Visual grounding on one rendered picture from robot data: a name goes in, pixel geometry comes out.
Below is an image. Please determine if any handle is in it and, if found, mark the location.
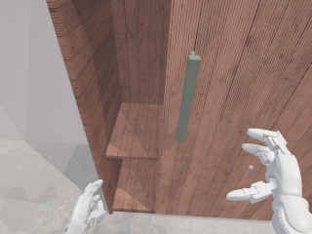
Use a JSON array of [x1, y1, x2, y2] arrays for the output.
[[175, 51, 201, 143]]

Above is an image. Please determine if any robot right hand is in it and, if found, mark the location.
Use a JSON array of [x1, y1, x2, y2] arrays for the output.
[[226, 128, 302, 204]]

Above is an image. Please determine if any robot right forearm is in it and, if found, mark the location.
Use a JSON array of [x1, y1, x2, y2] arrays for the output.
[[271, 194, 312, 234]]

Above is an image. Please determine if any robot left hand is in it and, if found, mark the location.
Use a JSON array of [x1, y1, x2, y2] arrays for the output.
[[69, 179, 106, 229]]

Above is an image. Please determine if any robot left forearm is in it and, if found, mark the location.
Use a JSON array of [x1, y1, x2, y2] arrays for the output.
[[62, 221, 88, 234]]

